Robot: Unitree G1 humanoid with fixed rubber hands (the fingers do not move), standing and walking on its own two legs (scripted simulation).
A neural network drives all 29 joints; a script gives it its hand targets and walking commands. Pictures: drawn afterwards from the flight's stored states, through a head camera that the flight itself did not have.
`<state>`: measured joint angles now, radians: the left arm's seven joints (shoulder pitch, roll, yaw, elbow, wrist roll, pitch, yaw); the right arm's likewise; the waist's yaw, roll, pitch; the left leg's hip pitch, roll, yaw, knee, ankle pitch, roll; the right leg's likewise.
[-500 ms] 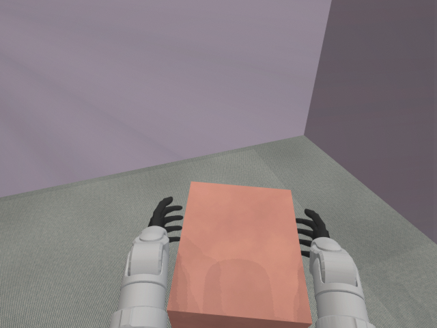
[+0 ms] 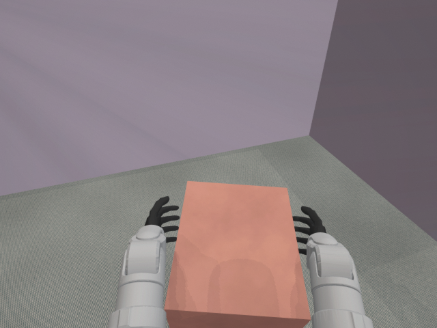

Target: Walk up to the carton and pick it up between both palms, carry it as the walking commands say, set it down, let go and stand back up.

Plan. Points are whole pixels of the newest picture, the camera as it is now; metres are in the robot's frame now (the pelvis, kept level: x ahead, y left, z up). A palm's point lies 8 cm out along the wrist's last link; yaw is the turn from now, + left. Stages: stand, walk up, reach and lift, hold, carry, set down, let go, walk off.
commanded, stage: reach and lift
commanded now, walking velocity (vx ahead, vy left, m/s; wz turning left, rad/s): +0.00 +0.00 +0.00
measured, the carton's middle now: (232, 262) +0.31 +0.00 -0.03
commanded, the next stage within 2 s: hold in 0.32 s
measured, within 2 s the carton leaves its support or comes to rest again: neither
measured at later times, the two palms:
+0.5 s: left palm (151, 237) +0.29 +0.16 +0.08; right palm (317, 248) +0.28 -0.15 +0.06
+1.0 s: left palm (153, 239) +0.28 +0.15 +0.08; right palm (320, 251) +0.28 -0.16 +0.06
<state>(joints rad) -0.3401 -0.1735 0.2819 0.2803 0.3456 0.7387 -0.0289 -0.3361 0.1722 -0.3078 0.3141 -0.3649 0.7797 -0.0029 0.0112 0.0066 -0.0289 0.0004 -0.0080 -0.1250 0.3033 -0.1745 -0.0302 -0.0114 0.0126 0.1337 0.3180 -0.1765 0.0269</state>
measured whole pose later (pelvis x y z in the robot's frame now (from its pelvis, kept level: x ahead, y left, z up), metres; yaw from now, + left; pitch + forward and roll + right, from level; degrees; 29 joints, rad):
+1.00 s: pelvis -0.01 +0.00 +0.00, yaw +0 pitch -9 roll +0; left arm -0.33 -0.17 0.27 0.27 0.34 0.75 -0.04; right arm -0.31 0.16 -0.29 0.30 -0.35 0.79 -0.01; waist 0.01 0.01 -0.02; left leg 0.00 -0.01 -0.12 0.33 -0.17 -0.03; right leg -0.01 0.02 0.13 0.33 -0.17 0.03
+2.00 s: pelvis -0.10 +0.00 -0.01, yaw -10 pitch +4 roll +1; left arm -0.33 -0.17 0.15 -0.18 0.19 1.17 0.16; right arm -0.31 0.16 -0.18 -0.20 -0.12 1.26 -0.24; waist -0.01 0.01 -0.14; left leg -0.40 0.04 0.06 0.80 -0.44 -0.04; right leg -0.41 0.01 -0.08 0.50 -0.16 -0.07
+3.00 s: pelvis -0.10 +0.02 -0.02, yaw -9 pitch +2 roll +0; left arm -0.31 -0.17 0.13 -0.09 0.19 1.12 0.19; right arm -0.29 0.16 -0.19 -0.09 -0.18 1.19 -0.17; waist 0.00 0.01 -0.13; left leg -0.24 0.01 0.08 0.56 -0.35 0.03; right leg -0.38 -0.01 -0.10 0.52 -0.17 -0.04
